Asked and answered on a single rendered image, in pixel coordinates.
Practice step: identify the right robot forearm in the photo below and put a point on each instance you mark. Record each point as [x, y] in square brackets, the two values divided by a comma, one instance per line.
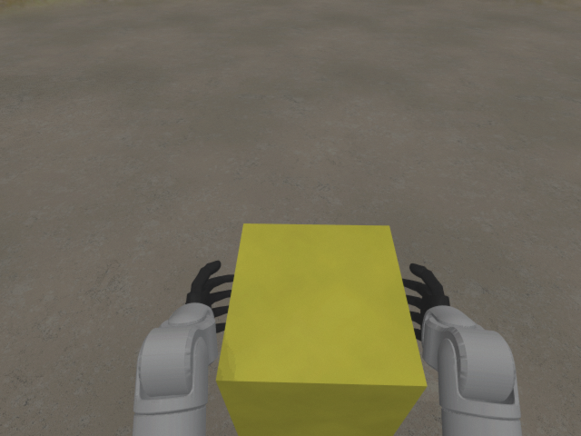
[477, 380]

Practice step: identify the robot right hand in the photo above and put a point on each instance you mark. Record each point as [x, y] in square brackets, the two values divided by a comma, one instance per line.
[432, 294]

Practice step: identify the robot left hand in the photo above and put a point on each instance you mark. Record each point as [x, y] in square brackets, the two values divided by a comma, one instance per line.
[202, 285]

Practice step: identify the carton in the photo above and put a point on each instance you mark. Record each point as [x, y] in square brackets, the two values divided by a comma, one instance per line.
[318, 339]

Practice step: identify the left robot forearm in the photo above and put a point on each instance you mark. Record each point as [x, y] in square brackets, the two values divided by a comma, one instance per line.
[171, 385]

